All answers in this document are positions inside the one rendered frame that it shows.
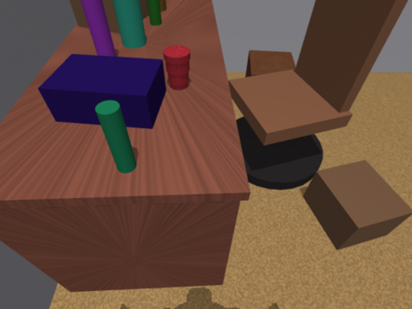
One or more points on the desk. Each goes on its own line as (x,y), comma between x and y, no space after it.
(66,208)

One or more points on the office chair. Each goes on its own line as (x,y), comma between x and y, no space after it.
(284,110)

